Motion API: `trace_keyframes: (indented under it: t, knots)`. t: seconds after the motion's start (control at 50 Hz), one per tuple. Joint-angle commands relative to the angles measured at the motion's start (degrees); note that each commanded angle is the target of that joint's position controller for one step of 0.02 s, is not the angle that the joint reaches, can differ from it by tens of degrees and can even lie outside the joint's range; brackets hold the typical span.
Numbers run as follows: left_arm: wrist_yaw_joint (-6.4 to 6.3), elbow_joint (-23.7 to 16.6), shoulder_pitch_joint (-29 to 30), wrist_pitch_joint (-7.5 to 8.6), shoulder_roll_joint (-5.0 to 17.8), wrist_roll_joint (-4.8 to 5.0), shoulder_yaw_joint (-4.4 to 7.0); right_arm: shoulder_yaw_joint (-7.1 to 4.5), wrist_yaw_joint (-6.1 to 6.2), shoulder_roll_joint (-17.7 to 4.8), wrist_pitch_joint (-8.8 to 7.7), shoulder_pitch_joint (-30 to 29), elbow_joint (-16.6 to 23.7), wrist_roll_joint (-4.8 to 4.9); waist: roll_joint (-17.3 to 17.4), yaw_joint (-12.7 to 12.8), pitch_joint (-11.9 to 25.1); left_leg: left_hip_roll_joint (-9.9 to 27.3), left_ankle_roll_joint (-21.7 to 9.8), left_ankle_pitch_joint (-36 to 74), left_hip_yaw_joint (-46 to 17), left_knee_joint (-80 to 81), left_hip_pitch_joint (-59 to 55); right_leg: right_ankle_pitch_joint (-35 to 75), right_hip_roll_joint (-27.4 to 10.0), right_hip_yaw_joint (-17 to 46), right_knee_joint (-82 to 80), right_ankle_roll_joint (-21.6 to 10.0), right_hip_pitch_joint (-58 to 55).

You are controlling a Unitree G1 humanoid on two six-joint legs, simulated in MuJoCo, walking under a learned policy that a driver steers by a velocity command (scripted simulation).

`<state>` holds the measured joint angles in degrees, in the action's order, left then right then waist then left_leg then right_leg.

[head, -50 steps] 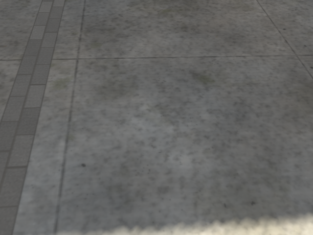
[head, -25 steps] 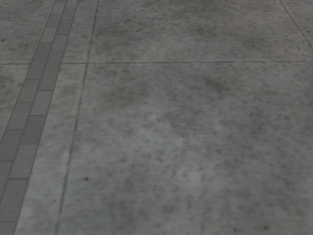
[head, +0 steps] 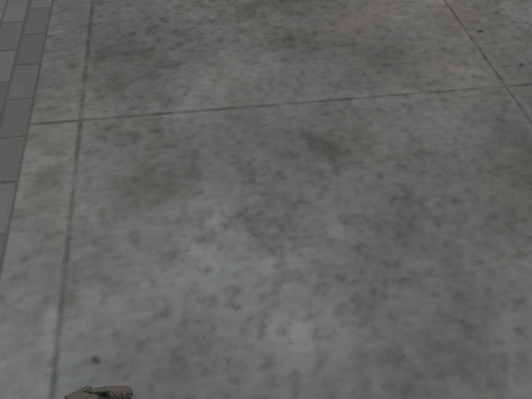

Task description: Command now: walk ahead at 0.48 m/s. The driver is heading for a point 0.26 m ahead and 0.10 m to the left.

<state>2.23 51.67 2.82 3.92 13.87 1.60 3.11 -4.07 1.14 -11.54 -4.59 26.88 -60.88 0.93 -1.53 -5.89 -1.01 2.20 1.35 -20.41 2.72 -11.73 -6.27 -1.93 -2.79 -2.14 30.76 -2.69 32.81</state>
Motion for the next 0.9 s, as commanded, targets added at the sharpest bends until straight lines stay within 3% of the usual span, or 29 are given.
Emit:
trace_keyframes:
  t: [0.02,0.04,0.06,0.08,0.1,0.12,0.14,0.16,0.2,0.22,0.28,0.32,0.4,0.46,0.48,0.5,0.52,0.54,0.56,0.6,0.72,0.9]
  knots:
    - [0.21,-2.9,-1.4,1.28,7.1,-0.1,2.17,-2.43,0.34,-11.3,0.31,-1.3,1.8,0.47,10.2,7.1,-1.2,13.3,-8.5,42.1,-4.2,-7.4,3.6,-3.4,3.2,-2.7,-1.9,-2.9,-10.7]
    - [-0.16,0.4,-12.1,1.18,9.7,0.05,3.76,-2.02,0.33,-10.3,0.51,-2.2,2.3,0.3,9.2,11.9,5.0,10.4,-6.9,48.1,-1.7,-18.8,7.5,-2.6,4.3,-3.2,-1.7,-4.7,-24.7]
    - [-0.86,2.6,-23.3,1.1,14.1,-0.67,5.09,-1.06,0.17,-8.2,0.51,-2.2,3.9,-0.7,2.0,15.6,14.2,7.2,-4.8,31.9,-0.4,-38.0,22.3,-4.4,-7.3,10.3,0.0,-8.3,-44.8]
    - [-0.64,3.8,-26.1,0.8,17.7,-1.33,5.22,1.32,-0.34,0.5,-0.75,4.4,4.6,-0.51,-15.3,11.0,23.4,-4.5,-1.0,-10.4,-3.0,-58.0,41.4,-10.9,-21.2,38.3,-9.3,-17.3,-59.9]
    - [-0.63,3.5,-24.1,0.8,12.6,-1.45,3.71,-0.09,-0.47,-5.2,-2.17,0.6,4.0,1.14,-10.7,12.5,21.4,-3.1,-1.6,-12.9,-11.1,-65.8,45.6,-7.1,-20.0,40.5,-13.2,-16.2,-55.4]
    - [-0.8,2.4,-18.2,1.04,9.7,-1.42,2.77,-0.95,-0.35,-8.2,-2.75,-4.2,5.4,1.88,-8.5,11.4,13.1,-0.6,-2.1,-10.0,-9.3,-68.0,48.4,5.1,-18.4,29.5,-12.0,-14.1,-47.5]
    - [-0.7,1.3,-13.3,1.27,7.4,-1.51,1.96,-1.14,0.21,-8.6,-2.65,-6.2,5.5,1.25,-2.9,9.0,9.6,2.4,-2.1,-5.7,-7.3,-65.7,45.3,15.9,-16.1,21.3,-11.8,-12.6,-38.7]
    - [-0.44,1.1,-10.4,1.5,5.5,-1.75,1.46,-1.7,0.8,-8.3,-2.05,-7.4,5.5,0.32,-1.0,7.2,6.6,3.9,-1.9,-3.3,-6.4,-62.2,42.1,22.4,-13.6,15.3,-12.7,-11.4,-31.2]
    - [-0.49,2.5,-9.9,1.82,4.0,-2.68,0.93,-1.74,1.22,-5.4,-0.34,-5.3,5.3,0.1,-2.4,4.5,5.5,5.0,-2.3,-1.0,-6.2,-57.7,35.3,27.3,-11.3,10.1,-15.1,-10.7,-23.6]
    - [-0.8,3.2,-10.3,1.94,4.2,-2.83,0.8,-1.6,1.3,-4.1,0.26,-5.0,5.4,0.08,-2.5,3.7,4.9,4.9,-2.2,-0.4,-6.0,-55.1,34.2,29.8,-11.0,8.6,-15.8,-11.1,-21.5]
    - [-2.2,4.2,-9.2,1.77,5.8,-2.99,0.69,-1.25,1.34,-3.5,1.08,-9.6,7.7,-0.79,-2.5,2.5,4.0,4.8,-0.9,6.3,-5.4,-41.6,33.6,34.6,-9.6,4.1,-16.5,-11.1,-19.6]
    - [-2.77,4.4,-9.3,1.1,7.0,-2.7,0.8,-0.63,0.9,-3.3,1.33,-13.4,8.5,-0.95,-2.8,3.6,4.9,3.7,-0.7,12.4,-4.0,-32.9,29.9,34.0,-8.0,1.6,-16.4,-9.9,-19.4]
    - [-2.93,6.3,-12.3,-0.11,7.9,-2.14,0.74,-0.6,0.37,-5.5,2.29,-18.5,9.6,-0.59,-2.4,5.4,4.7,2.2,-0.8,15.5,-3.8,-24.9,27.0,26.9,-8.7,2.8,-15.3,-9.3,-22.6]
    - [-3.06,6.8,-12.1,-1.03,7.0,-1.0,0.3,-0.91,0.13,-6.7,2.35,-18.5,9.2,-1.42,-1.0,3.8,3.6,1.0,-3.0,20.1,-3.0,-14.7,21.1,15.6,-7.2,3.7,-10.0,-6.4,-22.4]
    - [-3.04,7.4,-15.1,-1.03,5.8,-1.44,-0.02,-1.52,0.34,-9.3,2.25,-17.9,9.0,-1.9,2.1,4.5,4.3,3.4,-4.2,34.2,-5.7,-12.1,16.3,9.5,-4.3,2.9,-6.9,-3.6,-21.3]
    - [-3.0,7.8,-19.6,-0.79,4.9,-2.74,-0.14,-1.96,0.61,-12.4,2.31,-17.9,9.3,-1.99,6.5,7.9,6.7,7.5,-6.5,47.3,-9.2,-15.4,9.7,-1.7,-0.4,1.0,-3.9,-1.2,-17.6]
    - [-3.21,9.1,-24.3,-1.06,2.1,-2.62,-0.69,-1.23,0.59,-9.9,2.71,-18.6,8.4,-1.97,12.1,10.1,9.0,10.6,-11.2,46.1,-12.5,-16.5,7.0,-13.8,1.4,-0.2,-3.7,0.9,-14.8]
    - [-3.48,9.0,-21.7,-1.68,3.0,-2.27,-0.67,-0.72,0.15,-6.9,2.99,-19.7,8.3,-1.41,11.0,8.8,8.2,10.0,-11.6,39.5,-13.3,-15.6,9.4,-16.1,1.5,0.0,-4.3,1.7,-16.0]
    - [-3.65,8.4,-19.2,-2.46,4.4,-1.95,-0.47,-0.56,-0.15,-6.3,3.25,-21.6,8.5,-1.18,9.4,8.6,6.8,8.0,-9.9,32.5,-12.0,-14.9,12.4,-15.2,1.5,0.0,-5.6,1.8,-17.0]
    - [-4.0,8.7,-17.2,-3.8,6.0,-1.78,-0.1,-0.71,-0.46,-7.2,3.11,-23.8,8.9,-1.17,6.0,8.0,4.8,4.8,-7.2,29.9,-8.7,-15.8,15.5,-11.6,1.1,0.2,-6.4,1.2,-18.3]
    - [-3.9,9.7,-17.0,-4.06,5.3,-1.67,-0.24,-0.7,-0.01,-7.1,2.93,-23.0,6.5,-0.97,2.7,7.3,6.3,2.9,-6.9,35.4,-6.3,-18.5,13.8,-2.8,-0.1,0.5,-5.2,1.0,-21.2]
    - [-4.05,11.3,-18.0,-4.24,4.6,-1.86,-0.71,-0.51,0.36,-6.7,4.3,-24.3,4.8,-0.94,1.3,7.1,2.8,1.5,-6.0,27.7,-5.0,-17.8,14.6,-7.2,-0.7,0.7,-6.5,1.0,-19.3]
